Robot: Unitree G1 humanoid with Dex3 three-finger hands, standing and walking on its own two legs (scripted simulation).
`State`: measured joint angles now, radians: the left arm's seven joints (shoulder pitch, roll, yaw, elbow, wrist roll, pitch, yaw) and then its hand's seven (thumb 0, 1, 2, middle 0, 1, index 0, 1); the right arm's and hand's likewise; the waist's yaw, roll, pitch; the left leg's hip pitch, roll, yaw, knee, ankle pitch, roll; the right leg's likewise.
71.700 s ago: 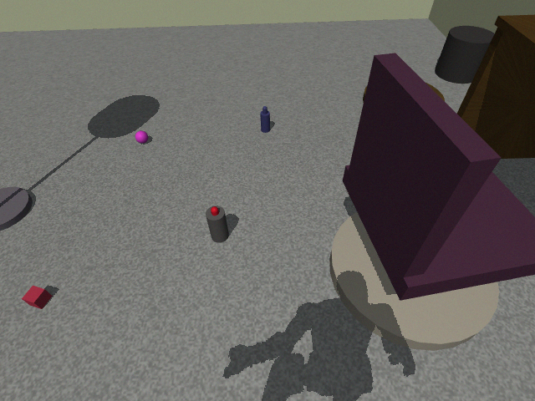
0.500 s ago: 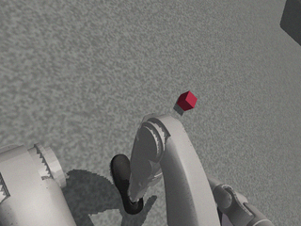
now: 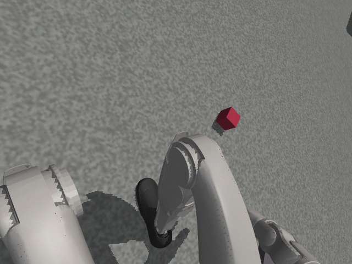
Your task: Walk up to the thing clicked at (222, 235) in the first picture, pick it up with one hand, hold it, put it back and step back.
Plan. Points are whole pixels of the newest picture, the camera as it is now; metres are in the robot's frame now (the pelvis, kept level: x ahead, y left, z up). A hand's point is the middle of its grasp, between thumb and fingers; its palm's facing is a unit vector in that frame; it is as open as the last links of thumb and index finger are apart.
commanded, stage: settle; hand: left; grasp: from the side
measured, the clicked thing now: out of the picture +0.45 +0.30 -0.19
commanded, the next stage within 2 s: lift in 1.76 s
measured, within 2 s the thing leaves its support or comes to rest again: neither
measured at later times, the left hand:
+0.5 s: hand out of the picture +0.43 +0.33 -0.04, palm faces +0.32 -0.94 -0.09, open 11.6 cm
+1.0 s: hand out of the picture +0.44 +0.32 +0.02, palm faces +0.32 -0.94 -0.07, open 11.6 cm
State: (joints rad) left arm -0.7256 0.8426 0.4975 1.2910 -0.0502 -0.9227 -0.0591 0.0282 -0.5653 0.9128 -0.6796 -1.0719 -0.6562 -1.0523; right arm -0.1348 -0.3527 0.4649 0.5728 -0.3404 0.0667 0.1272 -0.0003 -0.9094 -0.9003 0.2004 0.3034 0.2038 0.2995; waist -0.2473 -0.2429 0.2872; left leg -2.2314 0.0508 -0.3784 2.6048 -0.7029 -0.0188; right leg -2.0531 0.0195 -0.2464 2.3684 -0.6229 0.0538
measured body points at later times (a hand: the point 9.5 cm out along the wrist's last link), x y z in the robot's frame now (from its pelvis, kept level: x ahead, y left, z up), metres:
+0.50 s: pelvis +0.01 -0.01 +0.02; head +0.21 +0.12 +0.40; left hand +0.40 +0.38 -0.04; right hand +0.15 -0.25 -0.07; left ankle +0.08 +0.13 -0.26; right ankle +0.14 -0.12 -0.26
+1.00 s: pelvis +0.02 -0.01 +0.05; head +0.23 +0.08 +0.44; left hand +0.42 +0.37 +0.02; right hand +0.18 -0.26 -0.06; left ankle +0.08 +0.13 -0.26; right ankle +0.14 -0.12 -0.26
